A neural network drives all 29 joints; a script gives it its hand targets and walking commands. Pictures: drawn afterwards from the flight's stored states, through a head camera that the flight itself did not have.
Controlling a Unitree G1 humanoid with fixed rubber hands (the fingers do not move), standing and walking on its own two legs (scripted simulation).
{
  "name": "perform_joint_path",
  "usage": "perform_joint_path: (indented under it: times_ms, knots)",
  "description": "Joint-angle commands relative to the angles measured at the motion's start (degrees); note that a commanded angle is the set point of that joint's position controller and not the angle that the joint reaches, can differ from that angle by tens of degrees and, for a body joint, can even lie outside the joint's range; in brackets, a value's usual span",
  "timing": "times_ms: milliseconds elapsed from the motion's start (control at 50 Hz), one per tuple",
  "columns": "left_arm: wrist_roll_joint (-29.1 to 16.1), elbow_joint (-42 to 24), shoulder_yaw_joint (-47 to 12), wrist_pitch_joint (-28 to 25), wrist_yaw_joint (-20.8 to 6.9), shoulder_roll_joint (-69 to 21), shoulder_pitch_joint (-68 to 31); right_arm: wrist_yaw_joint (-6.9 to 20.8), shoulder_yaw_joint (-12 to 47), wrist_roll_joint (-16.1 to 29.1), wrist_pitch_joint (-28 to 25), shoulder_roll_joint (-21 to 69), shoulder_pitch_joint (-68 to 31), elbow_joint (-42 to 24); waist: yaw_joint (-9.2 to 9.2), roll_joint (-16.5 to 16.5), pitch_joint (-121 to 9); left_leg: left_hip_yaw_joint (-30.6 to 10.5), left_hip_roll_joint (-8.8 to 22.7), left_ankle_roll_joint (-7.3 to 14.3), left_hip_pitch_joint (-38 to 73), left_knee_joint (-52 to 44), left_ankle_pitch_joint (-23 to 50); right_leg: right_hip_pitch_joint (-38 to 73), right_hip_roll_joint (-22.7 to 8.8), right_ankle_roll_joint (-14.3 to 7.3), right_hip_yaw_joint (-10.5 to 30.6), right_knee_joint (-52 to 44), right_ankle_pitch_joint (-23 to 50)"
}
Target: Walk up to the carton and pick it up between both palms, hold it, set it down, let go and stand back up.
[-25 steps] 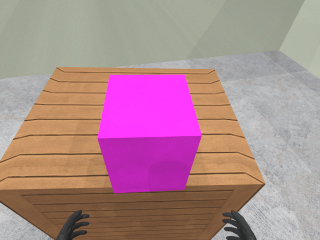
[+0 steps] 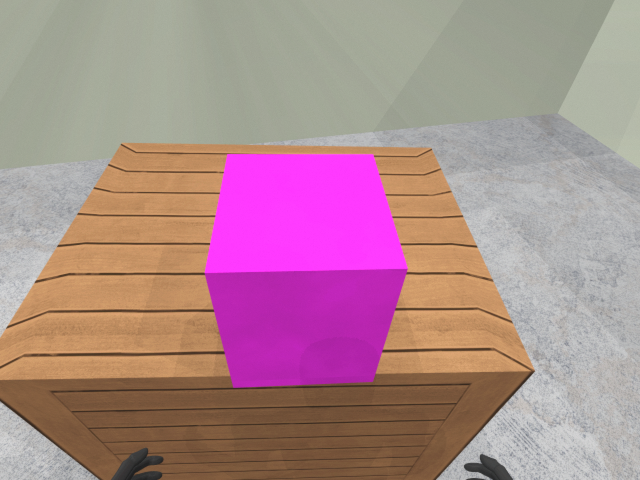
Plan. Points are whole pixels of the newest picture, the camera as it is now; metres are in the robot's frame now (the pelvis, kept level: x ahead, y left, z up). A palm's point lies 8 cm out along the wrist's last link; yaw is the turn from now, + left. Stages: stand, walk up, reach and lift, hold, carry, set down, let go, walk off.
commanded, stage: stand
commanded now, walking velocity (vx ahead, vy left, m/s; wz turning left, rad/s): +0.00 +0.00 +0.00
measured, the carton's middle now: (302, 272) +0.39 +0.02 +0.06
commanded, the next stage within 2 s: none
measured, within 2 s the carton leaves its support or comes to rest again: neither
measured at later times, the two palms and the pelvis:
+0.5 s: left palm out of the picture -0.01 +0.26 -0.12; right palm out of the picture +0.00 -0.25 -0.12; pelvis -0.04 +0.01 +0.00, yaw +1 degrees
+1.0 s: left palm out of the picture -0.05 +0.26 -0.13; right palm out of the picture -0.03 -0.25 -0.13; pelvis -0.05 +0.01 -0.01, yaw +1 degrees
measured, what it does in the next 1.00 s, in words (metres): stands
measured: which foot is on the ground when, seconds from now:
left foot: down 0.00-1.00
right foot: down 0.00-1.00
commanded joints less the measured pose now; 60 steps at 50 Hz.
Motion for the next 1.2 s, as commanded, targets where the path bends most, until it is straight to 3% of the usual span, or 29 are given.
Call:
perform_joint_path:
  times_ms: [0,140,420,540,860,1180]
  knots:
    - [0.17,-4.51,2.88,-2.75,-0.06,7.23,0.70,-0.27,-2.58,0.04,-0.26,-7.55,0.69,-5.29,-0.22,0.28,-1.36,-4.54,4.81,1.82,2.22,-1.92,14.94,-5.24,-5.51,-1.27,3.33,-3.68,13.11]
    - [0.11,-1.60,2.47,-3.02,0.07,8.44,3.82,-0.04,-2.32,0.00,0.14,-8.57,3.95,-3.79,-0.41,0.27,-0.75,-5.54,4.43,2.00,1.04,-2.99,10.47,-5.15,-5.43,-1.28,3.55,-3.98,8.23]
    - [0.04,4.17,1.26,-2.35,0.32,9.38,9.87,-0.12,-1.58,0.21,1.33,-9.88,9.04,-0.34,-0.44,0.98,5.20,-8.36,3.93,2.01,-6.89,-7.63,-10.02,-8.60,-4.15,-1.10,3.62,-4.16,-5.06]
    - [0.06,5.74,1.14,-2.32,0.37,9.33,11.61,-0.19,-1.61,0.09,1.72,-9.87,10.04,0.59,-0.47,1.09,5.17,-9.05,3.88,2.04,-8.07,-8.02,-14.12,-10.13,-3.84,-1.16,3.75,-3.82,-8.02]
    - [-0.15,8.17,0.95,-1.80,0.70,9.43,13.50,-0.53,-1.47,-0.09,2.48,-9.39,11.95,2.76,-0.85,0.34,5.61,-9.21,3.53,1.78,-7.45,-6.18,-13.37,-13.71,-4.12,-1.43,4.84,-4.49,-10.53]
    - [-0.59,9.35,0.37,-1.69,1.20,9.08,12.23,-0.98,-0.59,0.25,2.37,-8.29,11.45,4.71,-0.73,0.35,3.92,-8.17,3.48,1.62,-4.45,-4.36,-2.43,-10.97,-5.10,-1.54,4.91,-4.15,-1.64]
